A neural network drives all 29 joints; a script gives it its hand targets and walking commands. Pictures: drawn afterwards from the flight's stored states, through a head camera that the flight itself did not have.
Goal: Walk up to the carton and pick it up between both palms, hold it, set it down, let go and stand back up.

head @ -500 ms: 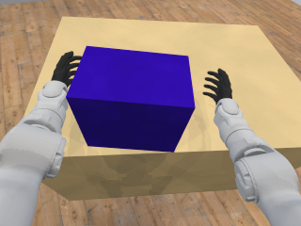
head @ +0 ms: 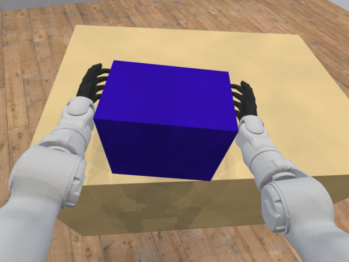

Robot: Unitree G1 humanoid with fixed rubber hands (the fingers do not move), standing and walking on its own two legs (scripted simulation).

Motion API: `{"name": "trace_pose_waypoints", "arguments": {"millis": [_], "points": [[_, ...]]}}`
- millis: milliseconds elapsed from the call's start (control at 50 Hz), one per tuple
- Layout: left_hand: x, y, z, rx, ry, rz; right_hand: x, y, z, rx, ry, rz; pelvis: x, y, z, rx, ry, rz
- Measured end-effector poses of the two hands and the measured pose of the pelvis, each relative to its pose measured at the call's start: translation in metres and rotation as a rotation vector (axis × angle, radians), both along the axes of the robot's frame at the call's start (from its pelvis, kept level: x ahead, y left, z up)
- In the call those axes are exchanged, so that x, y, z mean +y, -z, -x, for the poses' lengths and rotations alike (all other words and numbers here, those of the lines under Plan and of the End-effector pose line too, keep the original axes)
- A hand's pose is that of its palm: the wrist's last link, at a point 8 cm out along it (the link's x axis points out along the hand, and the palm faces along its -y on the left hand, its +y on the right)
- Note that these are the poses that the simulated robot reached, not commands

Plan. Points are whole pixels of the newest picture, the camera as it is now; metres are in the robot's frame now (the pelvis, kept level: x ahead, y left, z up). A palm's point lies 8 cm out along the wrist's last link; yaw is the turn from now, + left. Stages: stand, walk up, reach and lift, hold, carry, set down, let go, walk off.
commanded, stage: reach and lift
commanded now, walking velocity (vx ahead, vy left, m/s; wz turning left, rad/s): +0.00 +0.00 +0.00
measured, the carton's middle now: (166, 126) +0.46 -0.02 +0.03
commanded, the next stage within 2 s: none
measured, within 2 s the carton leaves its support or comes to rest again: leaves its support in 1.96 s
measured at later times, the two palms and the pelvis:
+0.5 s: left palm (90, 96) +0.49 +0.15 +0.10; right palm (246, 117) +0.43 -0.20 +0.09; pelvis +0.01 +0.00 +0.01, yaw +0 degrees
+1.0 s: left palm (93, 95) +0.50 +0.15 +0.10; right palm (247, 121) +0.42 -0.21 +0.08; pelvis +0.05 +0.00 +0.03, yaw -1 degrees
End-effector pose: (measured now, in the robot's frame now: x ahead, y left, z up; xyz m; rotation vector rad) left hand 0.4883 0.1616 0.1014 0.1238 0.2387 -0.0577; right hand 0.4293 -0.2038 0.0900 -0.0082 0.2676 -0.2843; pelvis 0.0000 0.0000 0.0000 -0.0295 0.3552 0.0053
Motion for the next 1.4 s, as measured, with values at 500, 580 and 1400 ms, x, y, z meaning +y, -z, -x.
{"name": "trace_pose_waypoints", "arguments": {"millis": [500, 580, 1400], "points": [[-0.007, -0.001, -0.003, 0.000, 0.009, 0.022, 0.000, 0.002, 0.004, -0.016, 0.019, 0.000, 0.002, -0.008, -0.008, -0.039, 0.002, -0.002], [-0.009, -0.002, -0.004, -0.005, 0.021, 0.027, -0.001, 0.002, 0.006, -0.033, 0.021, 0.008, 0.002, -0.012, -0.011, -0.065, 0.001, -0.004], [-0.011, 0.003, -0.006, -0.012, 0.027, 0.058, -0.003, 0.009, 0.010, -0.091, 0.017, 0.067, -0.001, -0.026, -0.046, -0.229, 0.015, -0.011]]}}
